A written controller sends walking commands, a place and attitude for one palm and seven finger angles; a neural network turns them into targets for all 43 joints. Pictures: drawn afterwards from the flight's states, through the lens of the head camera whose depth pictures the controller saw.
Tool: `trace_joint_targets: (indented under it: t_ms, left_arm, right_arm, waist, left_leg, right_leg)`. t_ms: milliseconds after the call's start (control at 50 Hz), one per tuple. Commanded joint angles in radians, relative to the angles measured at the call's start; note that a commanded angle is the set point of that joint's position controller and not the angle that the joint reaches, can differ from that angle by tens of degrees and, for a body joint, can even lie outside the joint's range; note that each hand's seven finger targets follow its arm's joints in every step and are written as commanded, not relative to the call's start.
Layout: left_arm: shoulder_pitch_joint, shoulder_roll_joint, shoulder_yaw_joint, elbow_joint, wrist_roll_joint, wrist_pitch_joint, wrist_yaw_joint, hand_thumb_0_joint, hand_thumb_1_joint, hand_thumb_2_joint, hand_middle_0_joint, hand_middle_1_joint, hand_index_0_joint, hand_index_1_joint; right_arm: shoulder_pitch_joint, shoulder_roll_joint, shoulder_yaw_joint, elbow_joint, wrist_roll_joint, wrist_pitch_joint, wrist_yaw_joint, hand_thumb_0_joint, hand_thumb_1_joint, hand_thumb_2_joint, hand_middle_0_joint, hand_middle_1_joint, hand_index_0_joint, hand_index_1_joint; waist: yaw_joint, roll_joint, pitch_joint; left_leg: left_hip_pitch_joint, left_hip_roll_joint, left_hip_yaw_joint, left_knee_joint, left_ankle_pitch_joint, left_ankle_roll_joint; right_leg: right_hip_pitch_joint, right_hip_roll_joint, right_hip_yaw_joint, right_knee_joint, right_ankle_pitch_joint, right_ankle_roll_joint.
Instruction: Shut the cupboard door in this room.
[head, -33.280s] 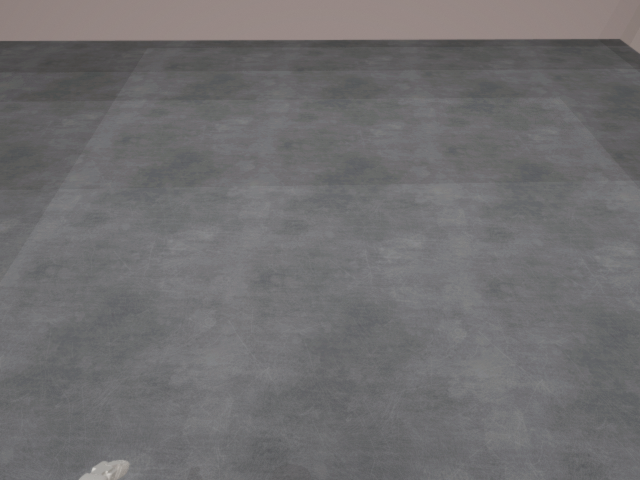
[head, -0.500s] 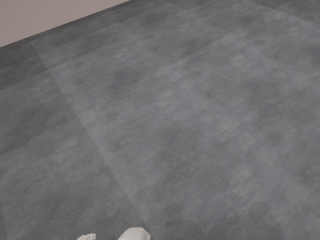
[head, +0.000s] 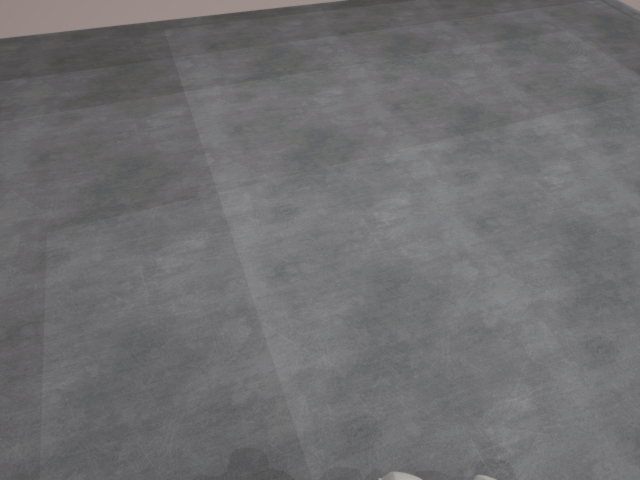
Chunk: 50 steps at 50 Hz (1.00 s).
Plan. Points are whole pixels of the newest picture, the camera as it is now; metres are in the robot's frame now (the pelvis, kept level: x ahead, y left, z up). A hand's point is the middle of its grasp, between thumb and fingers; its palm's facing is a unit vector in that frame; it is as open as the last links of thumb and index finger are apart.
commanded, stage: turn or walk to find it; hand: left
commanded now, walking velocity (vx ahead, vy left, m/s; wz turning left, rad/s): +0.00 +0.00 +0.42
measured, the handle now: out of the picture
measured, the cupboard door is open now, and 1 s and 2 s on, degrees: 97 97 97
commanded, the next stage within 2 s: none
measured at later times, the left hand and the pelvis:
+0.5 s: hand out of the picture +0.00 +0.16 -0.16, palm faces +0.24 -0.94 -0.24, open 7.3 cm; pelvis +0.00 -0.04 +0.00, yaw +13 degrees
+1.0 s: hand out of the picture +0.00 +0.21 -0.16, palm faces +0.40 -0.88 -0.25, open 7.4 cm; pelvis -0.01 -0.01 +0.00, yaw +23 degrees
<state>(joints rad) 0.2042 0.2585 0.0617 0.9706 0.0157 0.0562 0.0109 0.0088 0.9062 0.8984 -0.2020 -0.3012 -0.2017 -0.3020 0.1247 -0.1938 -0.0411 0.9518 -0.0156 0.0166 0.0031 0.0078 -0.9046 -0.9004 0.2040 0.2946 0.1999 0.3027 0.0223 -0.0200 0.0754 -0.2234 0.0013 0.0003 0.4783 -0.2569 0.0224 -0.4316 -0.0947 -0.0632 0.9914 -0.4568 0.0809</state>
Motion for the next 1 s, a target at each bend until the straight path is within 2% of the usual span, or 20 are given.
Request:
trace_joint_targets:
  t_ms: [0,80,120,140,160,180,220,260,300,460,540,560,580,600,620,640,680,740,900,980]
  left_arm:
    - [-0.034,0.050,0.009,-0.089,-0.004,-0.025,-0.001,0.000,0.900,0.900,-0.200,-0.300,-0.200,-0.300]
    - [0.009,0.044,0.006,-0.087,-0.008,-0.035,0.002,0.000,0.900,0.900,-0.200,-0.300,-0.200,-0.300]
    - [0.079,0.057,0.010,-0.072,-0.007,-0.049,0.004,0.000,0.900,0.900,-0.200,-0.300,-0.200,-0.300]
    - [0.114,0.093,0.016,-0.068,-0.001,-0.060,0.008,0.000,0.900,0.900,-0.200,-0.300,-0.200,-0.300]
    - [0.125,0.180,0.034,-0.072,0.015,-0.070,0.017,0.000,0.900,0.900,-0.200,-0.300,-0.200,-0.300]
    - [0.116,0.205,0.033,-0.092,0.009,-0.066,0.016,0.000,0.900,0.900,-0.200,-0.300,-0.200,-0.300]
    - [0.024,0.154,0.035,-0.115,0.005,-0.062,0.022,0.000,0.900,0.900,-0.200,-0.300,-0.200,-0.300]
    - [-0.027,0.100,0.020,-0.128,0.004,-0.068,0.019,0.000,0.900,0.900,-0.200,-0.300,-0.200,-0.300]
    - [0.000,0.088,0.018,-0.120,0.005,-0.074,0.021,0.000,0.900,0.900,-0.200,-0.300,-0.200,-0.300]
    - [0.118,0.151,0.035,-0.065,0.014,-0.066,0.019,0.000,0.900,0.900,-0.200,-0.300,-0.200,-0.300]
    - [0.082,0.166,0.042,-0.052,0.007,-0.057,0.017,0.000,0.900,0.900,-0.200,-0.300,-0.200,-0.300]
    - [0.072,0.150,0.039,-0.059,-0.002,-0.051,0.014,0.000,0.900,0.900,-0.200,-0.300,-0.200,-0.300]
    - [0.087,0.096,0.034,-0.083,-0.008,-0.043,0.008,0.000,0.900,0.900,-0.200,-0.300,-0.200,-0.300]
    - [0.032,0.051,0.007,-0.114,-0.002,-0.038,0.006,0.000,0.900,0.900,-0.200,-0.300,-0.200,-0.300]
    - [-0.028,0.055,0.008,-0.108,0.001,-0.023,0.018,0.000,0.900,0.900,-0.200,-0.300,-0.200,-0.300]
    - [-0.057,0.063,0.014,-0.099,-0.004,-0.020,0.015,0.000,0.900,0.900,-0.200,-0.300,-0.200,-0.300]
    - [-0.021,0.063,0.018,-0.064,-0.002,-0.024,0.001,0.000,0.900,0.900,-0.200,-0.300,-0.200,-0.300]
    - [0.003,0.063,0.017,-0.048,-0.002,-0.024,-0.002,0.000,0.900,0.900,-0.200,-0.300,-0.200,-0.300]
    - [-0.073,0.045,0.007,-0.098,-0.004,-0.028,0.002,0.000,0.900,0.900,-0.200,-0.300,-0.200,-0.300]
    - [-0.029,0.040,0.005,-0.096,-0.012,-0.038,0.005,0.000,0.900,0.900,-0.200,-0.300,-0.200,-0.300]
  right_arm:
    - [0.056,-0.207,-0.057,-0.046,-0.006,-0.004,-0.015,0.000,-0.900,-0.900,0.200,0.300,0.200,0.300]
    - [0.025,-0.211,-0.065,-0.061,-0.009,0.004,-0.011,0.000,-0.900,-0.900,0.200,0.300,0.200,0.300]
    - [0.007,-0.196,-0.066,-0.066,-0.003,0.005,-0.010,0.000,-0.900,-0.900,0.200,0.300,0.200,0.300]
    - [0.019,-0.162,-0.062,-0.069,0.005,0.003,-0.006,0.000,-0.900,-0.900,0.200,0.300,0.200,0.300]
    - [0.041,-0.093,-0.050,-0.090,0.011,0.001,0.001,0.000,-0.900,-0.900,0.200,0.300,0.200,0.300]
    - [0.023,-0.122,-0.060,-0.100,0.005,0.014,0.000,0.000,-0.900,-0.900,0.200,0.300,0.200,0.300]
    - [0.015,-0.135,-0.069,-0.079,-0.002,0.033,0.004,0.000,-0.900,-0.900,0.200,0.300,0.200,0.300]
    - [0.061,-0.117,-0.062,-0.045,-0.005,0.033,0.013,0.000,-0.900,-0.900,0.200,0.300,0.200,0.300]
    - [0.070,-0.103,-0.056,-0.032,-0.001,0.033,0.015,0.000,-0.900,-0.900,0.200,0.300,0.200,0.300]
    - [-0.032,-0.078,-0.026,-0.048,0.009,0.021,0.012,0.000,-0.900,-0.900,0.200,0.300,0.200,0.300]
    - [0.040,-0.091,-0.025,-0.034,0.009,0.004,0.009,0.000,-0.900,-0.900,0.200,0.300,0.200,0.300]
    - [0.081,-0.128,-0.034,-0.026,0.006,-0.004,0.011,0.000,-0.900,-0.900,0.200,0.300,0.200,0.300]
    - [0.116,-0.226,-0.057,-0.031,-0.003,-0.012,0.007,0.000,-0.900,-0.900,0.200,0.300,0.200,0.300]
    - [0.167,-0.285,-0.070,-0.025,0.003,-0.003,0.004,0.000,-0.900,-0.900,0.200,0.300,0.200,0.300]
    - [0.186,-0.270,-0.069,-0.003,0.000,-0.005,-0.012,0.000,-0.900,-0.900,0.200,0.300,0.200,0.300]
    - [0.145,-0.252,-0.065,-0.009,-0.003,-0.002,-0.021,0.000,-0.900,-0.900,0.200,0.300,0.200,0.300]
    - [0.062,-0.202,-0.047,-0.031,-0.004,-0.009,-0.025,0.000,-0.900,-0.900,0.200,0.300,0.200,0.300]
    - [0.058,-0.189,-0.044,-0.037,0.001,-0.017,-0.022,0.000,-0.900,-0.900,0.200,0.300,0.200,0.300]
    - [0.101,-0.194,-0.064,-0.033,-0.007,-0.007,-0.016,0.000,-0.900,-0.900,0.200,0.300,0.200,0.300]
    - [0.076,-0.194,-0.067,-0.042,-0.009,0.000,-0.014,0.000,-0.900,-0.900,0.200,0.300,0.200,0.300]
  waist:
    - [-0.046,0.177,-0.074]
    - [-0.026,0.194,-0.090]
    - [0.010,0.164,-0.115]
    - [0.023,0.064,-0.135]
    - [0.020,-0.212,-0.133]
    - [0.034,-0.243,-0.105]
    - [0.001,-0.192,-0.019]
    - [-0.033,-0.131,-0.030]
    - [-0.027,-0.152,-0.064]
    - [0.038,-0.174,-0.108]
    - [-0.010,-0.165,-0.137]
    - [-0.037,-0.070,-0.154]
    - [-0.054,0.193,-0.179]
    - [-0.078,0.307,-0.155]
    - [-0.100,0.309,-0.151]
    - [-0.083,0.277,-0.092]
    - [-0.036,0.188,-0.080]
    - [-0.023,0.149,-0.092]
    - [-0.055,0.173,-0.097]
    - [-0.034,0.197,-0.111]
  left_leg:
    - [0.082,0.230,-0.220,-0.135,0.395,0.142]
    - [0.024,0.205,-0.261,-0.088,0.396,0.128]
    - [-0.046,0.164,-0.249,-0.011,0.333,0.085]
    - [-0.125,0.107,-0.211,0.082,0.201,0.037]
    - [-0.307,-0.031,-0.066,0.286,-0.107,-0.035]
    - [-0.297,-0.051,-0.065,0.490,-0.333,-0.044]
    - [-0.321,-0.006,-0.103,0.714,-0.257,-0.040]
    - [-0.328,0.015,-0.073,0.753,-0.149,-0.062]
    - [-0.319,0.020,-0.050,0.718,-0.129,-0.080]
    - [-0.224,0.021,0.049,0.357,-0.217,-0.082]
    - [-0.026,0.016,0.095,0.038,-0.037,-0.062]
    - [0.109,0.046,0.060,-0.078,0.109,-0.045]
    - [0.257,0.258,-0.222,-0.108,0.366,0.049]
    - [0.242,0.414,-0.341,-0.134,0.621,0.152]
    - [0.186,0.390,-0.347,-0.143,0.608,0.169]
    - [0.140,0.354,-0.319,-0.145,0.535,0.171]
    - [0.131,0.270,-0.218,-0.138,0.513,0.143]
    - [0.135,0.232,-0.165,-0.148,0.503,0.126]
    - [0.134,0.228,-0.252,-0.124,0.456,0.147]
    - [0.050,0.200,-0.296,-0.077,0.478,0.132]
  right_leg:
    - [-0.023,0.013,0.010,-0.100,0.004,0.005]
    - [0.106,0.052,-0.017,-0.301,0.051,-0.004]
    - [0.254,0.049,-0.025,-0.508,0.213,-0.009]
    - [0.361,-0.021,0.039,-0.627,0.286,-0.024]
    - [0.449,-0.268,0.296,-0.685,0.371,-0.111]
    - [0.302,-0.394,0.363,-0.729,0.366,-0.211]
    - [0.178,-0.327,0.304,-0.744,0.261,-0.223]
    - [0.224,-0.239,0.133,-0.684,0.396,-0.186]
    - [0.280,-0.225,0.065,-0.659,0.525,-0.177]
    - [0.401,-0.263,0.011,-0.583,0.745,-0.215]
    - [0.332,-0.252,-0.047,-0.473,0.666,-0.152]
    - [0.234,-0.220,-0.088,-0.379,0.560,-0.103]
    - [0.010,-0.099,-0.146,-0.199,0.212,-0.026]
    - [-0.095,-0.038,-0.103,-0.035,-0.210,-0.002]
    - [-0.097,-0.035,0.001,0.046,-0.201,-0.006]
    - [-0.123,-0.035,0.023,0.100,-0.144,-0.008]
    - [-0.122,-0.030,0.035,0.129,-0.011,-0.004]
    - [-0.095,-0.021,0.031,0.109,0.050,0.009]
    - [-0.042,0.019,0.023,-0.129,0.014,0.014]
    - [0.112,0.061,0.002,-0.335,0.063,-0.006]
